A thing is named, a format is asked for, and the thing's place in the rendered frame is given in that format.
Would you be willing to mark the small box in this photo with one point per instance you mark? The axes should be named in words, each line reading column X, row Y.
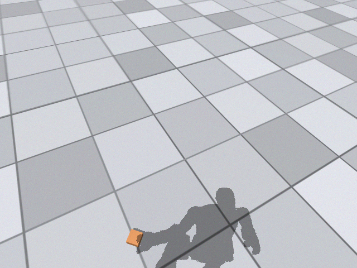
column 134, row 238

